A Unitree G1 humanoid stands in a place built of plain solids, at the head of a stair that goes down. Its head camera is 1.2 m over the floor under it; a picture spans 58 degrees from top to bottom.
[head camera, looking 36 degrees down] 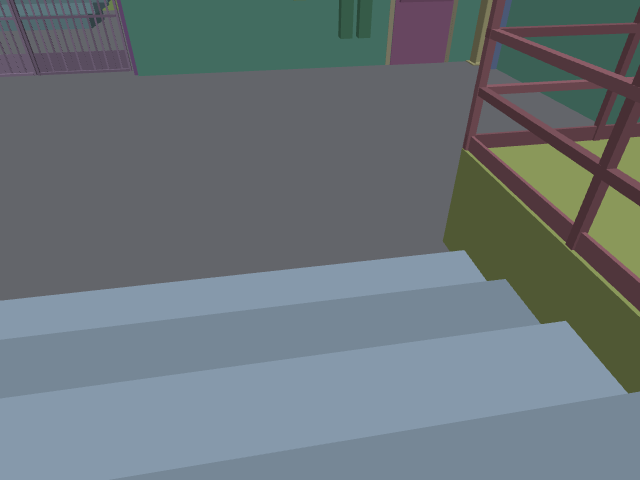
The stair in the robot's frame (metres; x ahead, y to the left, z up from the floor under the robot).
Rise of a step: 0.15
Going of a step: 0.48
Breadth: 3.90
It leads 10 degrees to the left of straight ahead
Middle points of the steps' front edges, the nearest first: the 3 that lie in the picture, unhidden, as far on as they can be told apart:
1.10 0.76 -0.31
1.58 0.84 -0.46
2.05 0.92 -0.61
